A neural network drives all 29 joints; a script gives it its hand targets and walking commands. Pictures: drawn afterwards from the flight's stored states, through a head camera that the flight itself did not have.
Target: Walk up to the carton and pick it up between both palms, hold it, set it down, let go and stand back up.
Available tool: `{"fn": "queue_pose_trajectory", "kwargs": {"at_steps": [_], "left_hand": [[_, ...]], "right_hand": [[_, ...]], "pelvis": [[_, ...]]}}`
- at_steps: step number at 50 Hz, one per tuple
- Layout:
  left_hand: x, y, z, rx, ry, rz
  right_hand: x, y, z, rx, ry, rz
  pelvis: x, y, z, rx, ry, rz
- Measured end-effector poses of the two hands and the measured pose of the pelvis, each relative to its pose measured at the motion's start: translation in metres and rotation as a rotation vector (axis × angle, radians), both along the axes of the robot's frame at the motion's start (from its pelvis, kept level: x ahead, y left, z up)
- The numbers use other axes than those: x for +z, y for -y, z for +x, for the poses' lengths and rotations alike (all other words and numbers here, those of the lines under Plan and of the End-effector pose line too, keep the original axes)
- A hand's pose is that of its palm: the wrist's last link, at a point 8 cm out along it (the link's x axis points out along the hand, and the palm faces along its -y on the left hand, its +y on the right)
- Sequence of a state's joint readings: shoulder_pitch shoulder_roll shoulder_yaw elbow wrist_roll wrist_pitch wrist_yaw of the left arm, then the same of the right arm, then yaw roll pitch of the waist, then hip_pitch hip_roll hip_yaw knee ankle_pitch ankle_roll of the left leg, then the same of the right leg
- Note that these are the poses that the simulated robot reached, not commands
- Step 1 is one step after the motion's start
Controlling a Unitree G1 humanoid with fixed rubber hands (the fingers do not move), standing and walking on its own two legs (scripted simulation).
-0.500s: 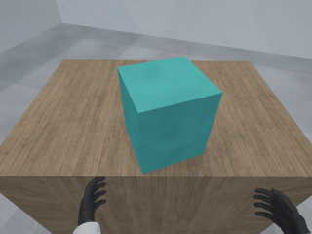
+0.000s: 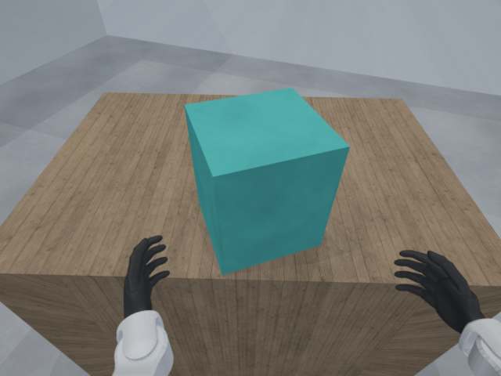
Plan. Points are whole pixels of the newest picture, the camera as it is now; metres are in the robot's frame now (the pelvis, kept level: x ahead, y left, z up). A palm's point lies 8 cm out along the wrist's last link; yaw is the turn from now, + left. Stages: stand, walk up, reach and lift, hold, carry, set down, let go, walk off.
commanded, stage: reach and lift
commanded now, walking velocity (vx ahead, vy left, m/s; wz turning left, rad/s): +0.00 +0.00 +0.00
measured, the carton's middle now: (257, 180) +0.45 +0.04 +0.08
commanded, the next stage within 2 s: none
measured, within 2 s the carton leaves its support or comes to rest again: neither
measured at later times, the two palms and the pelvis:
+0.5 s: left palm (122, 254) +0.24 +0.21 +0.13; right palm (437, 244) +0.31 -0.23 +0.11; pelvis +0.00 +0.00 +0.00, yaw +0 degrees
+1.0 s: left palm (114, 214) +0.27 +0.22 +0.17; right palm (418, 183) +0.37 -0.21 +0.16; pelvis -0.01 +0.00 +0.00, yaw +1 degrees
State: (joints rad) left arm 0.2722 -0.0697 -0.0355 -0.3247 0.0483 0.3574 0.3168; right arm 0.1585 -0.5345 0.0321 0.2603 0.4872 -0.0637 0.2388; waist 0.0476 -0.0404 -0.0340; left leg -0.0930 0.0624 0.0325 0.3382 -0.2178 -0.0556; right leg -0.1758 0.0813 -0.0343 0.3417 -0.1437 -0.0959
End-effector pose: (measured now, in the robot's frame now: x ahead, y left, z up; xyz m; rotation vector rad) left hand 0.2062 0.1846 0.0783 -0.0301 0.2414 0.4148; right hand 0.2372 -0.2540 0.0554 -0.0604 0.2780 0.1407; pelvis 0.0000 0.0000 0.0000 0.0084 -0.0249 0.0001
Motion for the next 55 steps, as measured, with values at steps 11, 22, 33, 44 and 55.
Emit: {"fn": "queue_pose_trajectory", "kwargs": {"at_steps": [11, 22, 33, 44, 55], "left_hand": [[0.022, -0.012, 0.015, 0.006, -0.003, 0.0], [0.05, -0.021, 0.03, 0.006, -0.01, 0.0], [0.07, -0.025, 0.044, 0.017, -0.011, -0.008], [0.086, -0.03, 0.058, 0.032, -0.01, -0.016], [0.104, -0.038, 0.075, 0.048, 0.0, -0.017]], "right_hand": [[0.022, -0.011, 0.029, -0.011, 0.013, 0.007], [0.046, -0.021, 0.06, -0.013, 0.017, 0.01], [0.071, -0.027, 0.089, 0.002, 0.038, 0.003], [0.095, -0.04, 0.119, 0.031, 0.059, 0.003], [0.117, -0.056, 0.152, 0.059, 0.074, 0.012]], "pelvis": [[0.002, 0.0, 0.001, -0.001, 0.01, -0.003], [0.002, -0.004, 0.001, -0.006, 0.024, -0.004], [0.002, -0.003, -0.002, -0.002, 0.02, -0.002], [0.001, 0.003, -0.006, 0.005, -0.012, 0.002], [0.001, 0.004, -0.005, 0.016, -0.046, 0.002]]}}
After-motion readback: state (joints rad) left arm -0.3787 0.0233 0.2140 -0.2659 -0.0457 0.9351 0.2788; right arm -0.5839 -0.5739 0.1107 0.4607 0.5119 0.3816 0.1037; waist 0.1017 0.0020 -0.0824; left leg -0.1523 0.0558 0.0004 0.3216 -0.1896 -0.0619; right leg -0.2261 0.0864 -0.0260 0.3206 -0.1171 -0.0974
